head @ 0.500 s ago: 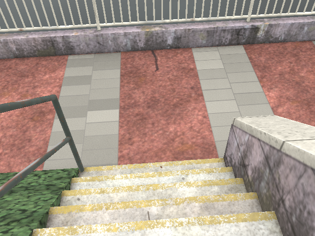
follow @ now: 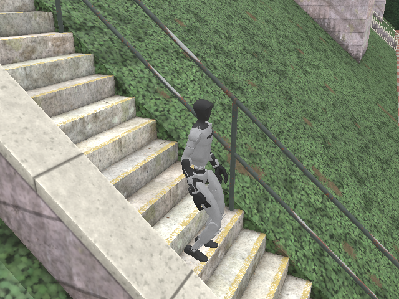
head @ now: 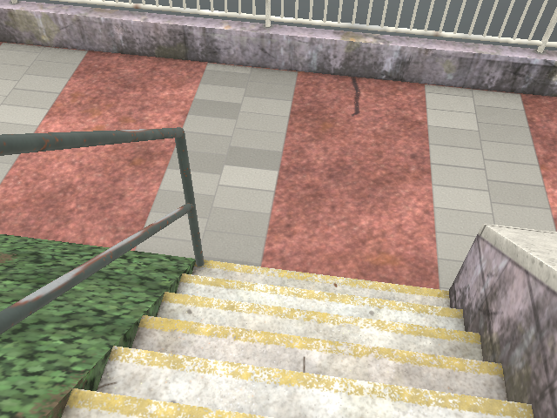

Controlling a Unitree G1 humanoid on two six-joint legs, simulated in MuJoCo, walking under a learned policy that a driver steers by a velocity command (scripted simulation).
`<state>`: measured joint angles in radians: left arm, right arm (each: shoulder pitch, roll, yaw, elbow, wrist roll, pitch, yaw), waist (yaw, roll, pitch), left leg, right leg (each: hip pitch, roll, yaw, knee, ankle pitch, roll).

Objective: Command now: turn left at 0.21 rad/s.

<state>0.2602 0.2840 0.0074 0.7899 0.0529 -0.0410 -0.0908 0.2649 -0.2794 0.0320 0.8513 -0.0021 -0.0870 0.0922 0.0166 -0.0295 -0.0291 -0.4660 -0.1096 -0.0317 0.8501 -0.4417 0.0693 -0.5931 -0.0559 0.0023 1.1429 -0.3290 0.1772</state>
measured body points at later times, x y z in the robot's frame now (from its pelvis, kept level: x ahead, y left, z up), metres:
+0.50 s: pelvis +0.00 -0.03 +0.04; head +0.02 -0.03 +0.49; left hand +0.10 +0.24 -0.09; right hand +0.06 -0.30 -0.10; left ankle +0.00 +0.08 -0.70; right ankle -0.03 -0.13 -0.70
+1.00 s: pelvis +0.00 -0.04 +0.04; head +0.02 -0.04 +0.49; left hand +0.05 +0.22 -0.10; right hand +0.02 -0.28 -0.11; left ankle +0.00 +0.08 -0.70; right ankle -0.03 -0.13 -0.70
